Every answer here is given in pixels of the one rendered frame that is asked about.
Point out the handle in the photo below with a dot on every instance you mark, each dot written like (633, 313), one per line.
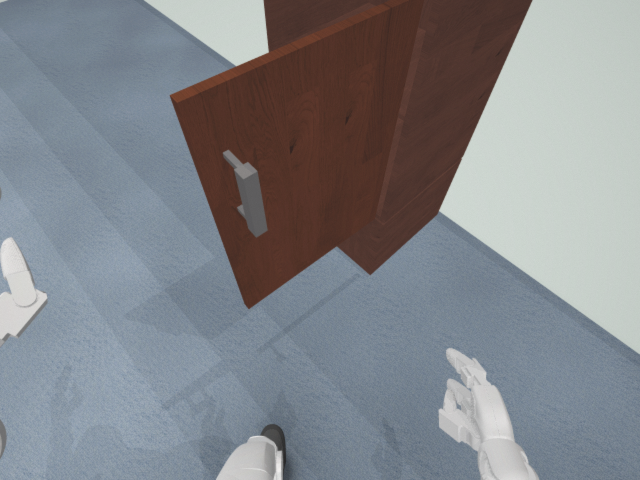
(252, 208)

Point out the cupboard door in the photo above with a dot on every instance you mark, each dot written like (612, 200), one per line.
(316, 119)

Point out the left robot thigh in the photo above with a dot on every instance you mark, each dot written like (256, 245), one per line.
(253, 461)

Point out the right robot forearm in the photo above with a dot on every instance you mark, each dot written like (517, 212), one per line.
(502, 459)

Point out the right robot hand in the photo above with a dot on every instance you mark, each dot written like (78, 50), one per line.
(483, 415)

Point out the left robot hand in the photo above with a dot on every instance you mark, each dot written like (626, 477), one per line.
(19, 309)

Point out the left robot foot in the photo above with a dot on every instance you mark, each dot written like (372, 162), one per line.
(275, 433)

